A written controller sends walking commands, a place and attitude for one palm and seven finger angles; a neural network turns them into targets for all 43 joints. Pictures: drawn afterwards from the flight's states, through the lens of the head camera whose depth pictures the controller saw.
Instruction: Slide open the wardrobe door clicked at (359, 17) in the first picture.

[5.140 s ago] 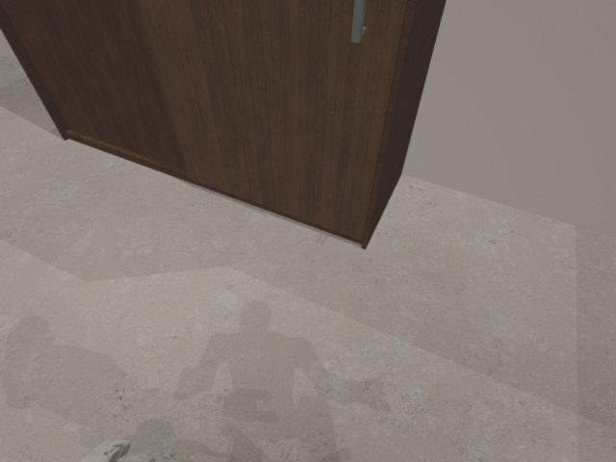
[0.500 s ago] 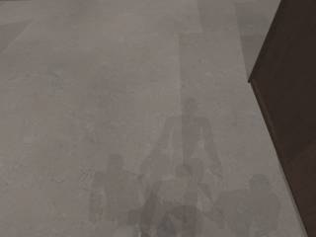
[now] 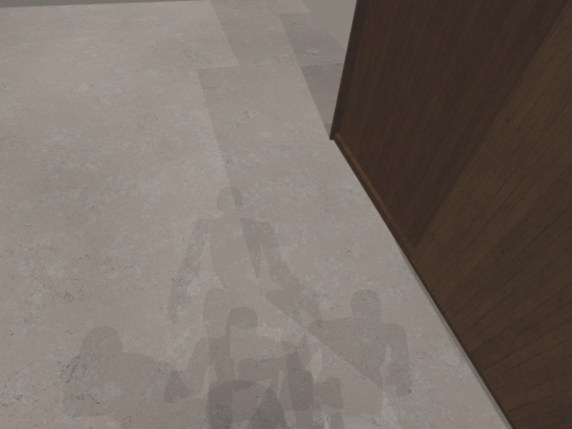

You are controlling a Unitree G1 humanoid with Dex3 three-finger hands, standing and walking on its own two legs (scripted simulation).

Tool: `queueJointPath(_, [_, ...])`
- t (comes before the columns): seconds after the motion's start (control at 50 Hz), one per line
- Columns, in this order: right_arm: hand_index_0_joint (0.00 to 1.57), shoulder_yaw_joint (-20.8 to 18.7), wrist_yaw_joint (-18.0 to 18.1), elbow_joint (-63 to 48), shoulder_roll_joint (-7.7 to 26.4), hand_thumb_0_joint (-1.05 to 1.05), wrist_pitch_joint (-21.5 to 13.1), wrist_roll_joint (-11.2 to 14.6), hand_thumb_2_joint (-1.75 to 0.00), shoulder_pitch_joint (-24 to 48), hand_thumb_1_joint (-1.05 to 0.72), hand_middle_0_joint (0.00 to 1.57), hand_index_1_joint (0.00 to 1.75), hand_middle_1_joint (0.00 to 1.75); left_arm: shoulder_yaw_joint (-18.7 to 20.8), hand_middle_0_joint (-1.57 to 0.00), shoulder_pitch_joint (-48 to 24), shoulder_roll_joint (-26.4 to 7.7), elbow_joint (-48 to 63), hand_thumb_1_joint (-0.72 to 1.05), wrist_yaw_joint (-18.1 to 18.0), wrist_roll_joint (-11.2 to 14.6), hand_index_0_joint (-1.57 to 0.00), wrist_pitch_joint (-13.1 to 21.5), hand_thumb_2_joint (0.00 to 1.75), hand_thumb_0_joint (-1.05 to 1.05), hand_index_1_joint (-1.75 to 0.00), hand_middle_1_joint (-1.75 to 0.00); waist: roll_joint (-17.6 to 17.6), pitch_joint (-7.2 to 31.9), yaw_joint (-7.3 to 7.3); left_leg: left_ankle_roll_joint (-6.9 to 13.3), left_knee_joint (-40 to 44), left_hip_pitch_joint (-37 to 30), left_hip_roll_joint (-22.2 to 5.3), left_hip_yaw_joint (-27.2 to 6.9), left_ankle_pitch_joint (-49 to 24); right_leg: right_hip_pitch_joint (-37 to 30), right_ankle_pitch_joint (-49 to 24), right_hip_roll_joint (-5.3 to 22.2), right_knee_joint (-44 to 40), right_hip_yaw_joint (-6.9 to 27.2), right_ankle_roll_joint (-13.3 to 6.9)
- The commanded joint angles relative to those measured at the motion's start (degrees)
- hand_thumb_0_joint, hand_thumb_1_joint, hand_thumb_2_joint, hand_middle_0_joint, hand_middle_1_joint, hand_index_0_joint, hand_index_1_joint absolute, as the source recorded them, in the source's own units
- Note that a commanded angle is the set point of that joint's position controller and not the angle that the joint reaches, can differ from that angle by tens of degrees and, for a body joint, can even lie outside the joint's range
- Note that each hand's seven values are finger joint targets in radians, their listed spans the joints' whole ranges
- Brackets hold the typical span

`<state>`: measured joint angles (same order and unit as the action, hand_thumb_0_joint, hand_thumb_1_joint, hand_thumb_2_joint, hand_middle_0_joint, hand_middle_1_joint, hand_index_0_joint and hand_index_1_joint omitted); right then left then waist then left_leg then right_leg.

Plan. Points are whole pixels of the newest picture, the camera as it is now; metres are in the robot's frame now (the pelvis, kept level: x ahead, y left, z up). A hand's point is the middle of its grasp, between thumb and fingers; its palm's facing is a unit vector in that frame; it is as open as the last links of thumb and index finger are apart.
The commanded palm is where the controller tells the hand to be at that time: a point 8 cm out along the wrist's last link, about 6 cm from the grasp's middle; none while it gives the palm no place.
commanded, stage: turn to face it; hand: right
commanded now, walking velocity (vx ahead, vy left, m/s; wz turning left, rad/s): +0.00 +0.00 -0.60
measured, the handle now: out of the picture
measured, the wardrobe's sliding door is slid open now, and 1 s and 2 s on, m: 0.00 0.00 0.00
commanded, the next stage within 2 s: take the last steps up to it in 1.90 s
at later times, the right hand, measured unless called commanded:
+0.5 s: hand out of the picture +0.02 -0.31 -0.17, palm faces +0.32 +0.91 -0.25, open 7.4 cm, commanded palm none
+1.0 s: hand out of the picture -0.01 -0.24 -0.14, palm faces +0.54 +0.79 -0.28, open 7.4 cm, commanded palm none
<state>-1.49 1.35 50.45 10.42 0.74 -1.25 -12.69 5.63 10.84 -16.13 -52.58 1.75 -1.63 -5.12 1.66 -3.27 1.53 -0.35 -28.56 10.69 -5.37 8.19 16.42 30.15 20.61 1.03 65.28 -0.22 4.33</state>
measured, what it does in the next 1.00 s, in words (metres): steps on the spot, turning right: right foot, then left foot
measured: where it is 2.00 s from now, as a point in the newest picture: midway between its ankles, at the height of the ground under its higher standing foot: outside the picture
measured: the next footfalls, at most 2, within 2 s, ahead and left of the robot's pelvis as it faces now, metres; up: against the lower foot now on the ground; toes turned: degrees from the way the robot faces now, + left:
right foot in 0.20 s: +0.01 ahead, -0.15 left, +0.00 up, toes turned -15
left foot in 0.76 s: +0.10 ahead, +0.06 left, +0.00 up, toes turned -26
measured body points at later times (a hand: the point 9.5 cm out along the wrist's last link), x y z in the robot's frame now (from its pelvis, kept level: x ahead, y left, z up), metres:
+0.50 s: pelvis +0.00 -0.07 +0.00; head +0.03 -0.11 +0.45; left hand +0.15 +0.15 -0.12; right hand +0.00 -0.36 -0.15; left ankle +0.04 +0.11 -0.65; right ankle -0.03 -0.14 -0.74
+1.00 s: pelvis +0.01 -0.02 +0.00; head +0.04 -0.02 +0.45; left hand +0.20 +0.18 -0.16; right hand -0.04 -0.28 -0.12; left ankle +0.07 +0.07 -0.74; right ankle -0.09 -0.13 -0.65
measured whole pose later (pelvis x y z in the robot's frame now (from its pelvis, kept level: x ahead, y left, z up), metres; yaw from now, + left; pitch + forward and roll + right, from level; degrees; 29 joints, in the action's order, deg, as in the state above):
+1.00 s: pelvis +0.01 -0.02 +0.00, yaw -36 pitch -2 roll -1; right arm -1.1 1.4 49.1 10.6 0.4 -1.2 -10.6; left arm 5.6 12.9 -16.2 -54.5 1.6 -1.5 -5.4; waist 2.1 -4.7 2.7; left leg -0.1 -29.4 11.0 -5.4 8.2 16.5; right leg 28.0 21.9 1.4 66.9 0.9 4.7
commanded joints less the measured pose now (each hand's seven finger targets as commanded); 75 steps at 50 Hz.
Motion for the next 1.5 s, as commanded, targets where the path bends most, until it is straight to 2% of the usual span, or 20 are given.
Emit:
queueJointPath(0.0, [0.2,-3.62,0.52,-3.07,13.44,0.0,-1.06,-0.36,-0.9,-3.45,-0.9,0.2,0.3,0.3,0.1,-0.2,-6.98,-2.5,5.8,0.9,0.37,0.54,-0.2,1.5,0.9,0.0,-0.3,-0.3,-12.17,1.52,-3.7,7.13,8.91,-4.66,-14.53,-6.72,-20.31,1.24,3.55,1.02,-8.16,-2.75,0.74])
queueJointPath(0.08, [0.2,-4.4,0.33,-2.27,15.33,0.0,-0.61,-0.67,-0.9,-4.4,-0.9,0.2,0.3,0.3,-0.63,-0.2,-8.39,-2.0,6.51,0.9,0.34,1.01,-0.2,2.24,0.9,0.0,-0.3,-0.3,-15.79,3.47,-4.73,7.15,5.75,-5.58,-16.18,-4.81,-25.79,-4.83,5.98,0.5,-19.11,-5.61,-0.44])
queueJointPath(0.16, [0.2,-4.87,-0.05,-2.1,14.83,0.0,0.17,0.29,-0.9,-3.13,-0.9,0.2,0.3,0.3,0.07,-0.2,-0.28,-5.5,5.0,0.9,0.12,0.86,-0.2,3.69,0.9,0.0,-0.3,-0.3,-8.71,8.81,-0.29,0.61,-9.43,1.37,-13.78,1.58,-21.13,-23.27,-11.02,1.49,-41.94,-4.71,-2.54])
queueJointPath(0.18, [0.2,-4.52,-0.5,-3.98,11.38,0.0,0.4,0.67,-0.9,-3.71,-0.9,0.2,0.3,0.3,1.78,-0.2,3.13,-12.54,4.77,0.9,-0.23,0.42,-0.2,4.36,0.9,0.0,-0.3,-0.3,9.43,11.63,1.56,-4.23,-22.8,17.1,-6.59,3.89,1.16,-35.01,-29.31,15.6,-43.79,13.92,-8.66])
queueJointPath(0.2, [0.2,-3.26,-0.53,-6.55,8.99,0.0,0.5,0.29,-0.9,-0.07,-0.9,0.2,0.3,0.3,2.61,-0.2,7.52,-16.32,3.59,0.9,-0.57,0.98,-0.2,4.08,0.9,0.0,-0.3,-0.3,16.0,11.79,3.81,-5.62,-31.85,25.6,-3.13,-0.55,23.0,-36.06,-47.99,24.54,-42.89,21.41,-15.6])
queueJointPath(0.24, [0.2,-3.58,0.11,-5.54,9.47,0.0,1.09,0.49,-0.9,4.49,-0.9,0.2,0.3,0.3,2.01,-0.2,7.03,-13.19,2.41,0.9,-2.12,0.92,-0.2,4.45,0.9,0.0,-0.3,-0.3,12.1,10.8,3.68,-5.2,-39.82,27.07,-3.17,-7.31,16.14,-32.31,-45.32,20.31,-41.81,18.62,-15.01])
queueJointPath(0.32, [0.2,-4.16,-0.76,-2.46,9.78,0.0,1.03,0.41,-0.9,1.09,-0.9,0.2,0.3,0.3,0.3,-0.2,-0.75,-8.47,4.74,0.9,-2.23,0.73,-0.2,5.03,0.9,0.0,-0.3,-0.3,6.52,6.3,-0.74,-5.86,-39.06,22.46,-2.0,-7.3,5.5,-25.69,-40.65,11.92,-43.65,10.09,-11.91])
queueJointPath(0.58, [0.2,-3.37,0.01,-6.52,8.64,0.0,0.71,0.89,-0.9,9.17,-0.9,0.2,0.3,0.3,1.28,-0.2,4.47,-8.18,3.27,0.9,-2.38,0.24,-0.2,4.52,0.9,0.0,-0.3,-0.3,5.24,5.78,1.33,-5.78,-22.49,19.02,2.1,-9.62,8.16,-26.27,-37.84,11.06,-42.51,22.59,-15.05])
queueJointPath(0.68, [0.2,-3.19,0.42,-6.58,8.68,0.0,-0.11,1.39,-0.9,4.94,-0.9,0.2,0.3,0.3,1.54,-0.2,1.99,-8.07,4.06,0.9,-2.28,0.37,-0.2,4.12,0.9,0.0,-0.3,-0.3,6.42,7.3,-1.03,-4.16,-6.04,4.96,4.92,-8.71,2.84,-19.15,-40.42,8.2,-38.25,24.86,-12.96])
queueJointPath(0.72, [0.2,-3.88,0.82,-5.59,11.85,0.0,-1.13,1.03,-0.9,0.47,-0.9,0.2,0.3,0.3,1.24,-0.2,1.99,-5.46,4.47,0.9,-1.89,1.28,-0.2,4.27,0.9,0.0,-0.3,-0.3,-1.0,9.06,-3.23,-2.38,8.29,-11.19,-1.93,-13.75,-9.23,-7.32,-23.42,3.33,-31.13,20.93,-7.62])
queueJointPath(0.74, [0.2,-4.71,1.32,-5.55,16.9,0.0,-1.56,0.11,-0.9,-0.62,-0.9,0.2,0.3,0.3,0.76,-0.2,3.17,-1.93,5.48,0.9,-1.63,1.66,-0.2,4.41,0.9,0.0,-0.3,-0.3,-17.56,9.9,-3.33,3.76,10.85,-18.2,-18.21,-28.39,-19.96,3.58,5.44,-5.05,-18.72,8.84,-2.72])
queueJointPath(0.76, [0.2,-4.35,1.02,-6.06,17.56,0.0,-1.11,0.17,-0.9,-1.5,-0.9,0.2,0.3,0.3,1.44,-0.2,4.12,-3.81,6.02,0.9,-1.76,0.66,-0.2,3.94,0.9,0.0,-0.3,-0.3,-14.34,9.61,-2.83,9.08,9.72,-11.45,-24.27,-28.42,-22.27,3.42,14.73,-5.24,-6.75,5.55,-1.95])
queueJointPath(0.88, [0.2,-2.74,0.65,-6.54,10.62,0.0,-1.67,0.35,-0.9,4.02,-0.9,0.2,0.3,0.3,0.99,-0.2,2.61,-3.04,2.59,0.9,0.01,0.35,-0.2,1.59,0.9,0.0,-0.3,-0.3,-11.83,1.19,-0.1,5.6,10.11,-0.41,-12.15,-9.85,-19.34,2.13,0.13,0.42,6.27,2.2,0.34])
queueJointPath(1.08, [0.2,-4.34,0.34,-3.1,15.68,0.0,-0.47,-0.63,-0.9,-3.19,-0.9,0.2,0.3,0.3,-0.79,-0.2,-6.53,-2.06,5.42,0.9,0.32,1.09,-0.2,2.27,0.9,0.0,-0.3,-0.3,-16.3,3.62,-4.26,6.89,5.21,-5.14,-15.49,-4.41,-25.74,-6.08,5.86,0.21,-19.11,-5.14,-0.37])
queueJointPath(1.14, [0.2,-4.72,0.15,-2.45,15.96,0.0,0.03,-0.24,-0.9,-2.47,-0.9,0.2,0.3,0.3,-0.71,-0.2,-2.52,-3.24,4.78,0.9,0.06,1.08,-0.2,3.15,0.9,0.0,-0.3,-0.3,-13.97,6.28,-1.98,3.22,-2.33,-3.36,-14.87,-0.77,-25.39,-15.68,-2.7,-0.32,-33.98,-6.54,-1.54])
queueJointPath(1.16, [0.2,-4.69,0.02,-2.79,15.13,0.0,0.35,0.31,-0.9,-2.27,-0.9,0.2,0.3,0.3,-0.03,-0.2,1.34,-5.95,4.04,0.9,0.13,0.92,-0.2,3.77,0.9,0.0,-0.3,-0.3,-6.95,8.71,0.48,0.34,-10.6,2.55,-13.6,1.49,-20.04,-24.88,-11.55,1.6,-41.87,-3.94,-2.52])
queueJointPath(1.18, [0.2,-4.23,-0.52,-4.84,11.36,0.0,0.61,0.76,-0.9,-2.42,-0.9,0.2,0.3,0.3,1.76,-0.2,4.58,-13.2,3.97,0.9,-0.17,0.41,-0.2,4.36,0.9,0.0,-0.3,-0.3,12.09,10.53,2.37,-4.7,-24.63,19.4,-5.33,3.88,7.21,-35.4,-31.2,16.91,-43.85,16.49,-9.02])
queueJointPath(1.2, [0.2,-2.96,-0.34,-6.78,9.59,0.0,1.02,0.26,-0.9,0.98,-0.9,0.2,0.3,0.3,2.39,-0.2,8.38,-16.43,2.63,0.9,-0.77,0.94,-0.2,4.11,0.9,0.0,-0.3,-0.3,15.59,10.85,3.99,-5.57,-32.95,25.1,-2.76,-1.93,22.94,-34.9,-47.92,24.16,-43.68,22.24,-14.81])
queueJointPath(1.32, [0.2,-3.9,-0.64,-2.03,10.79,0.0,1.31,0.29,-0.9,0.48,-0.9,0.2,0.3,0.3,-0.16,-0.2,-1.08,-8.79,4.93,0.9,-2.29,0.87,-0.2,4.89,0.9,0.0,-0.3,-0.3,6.33,5.52,-0.84,-5.83,-39.41,21.64,-2.04,-7.6,5.07,-25.07,-37.12,11.76,-44.94,11.46,-11.77])
queueJointPath(1.48, [0.2,-3.83,-0.09,-2.86,10.34,0.0,1.33,0.25,-0.9,3.66,-0.9,0.2,0.3,0.3,0.25,-0.2,3.1,-7.55,4.05,0.9,-2.44,0.78,-0.2,4.88,0.9,0.0,-0.3,-0.3,4.37,4.8,0.21,-6.7,-34.09,22.47,-0.9,-9.39,3.23,-26.42,-29.45,11.53,-47.37,18.35,-13.14])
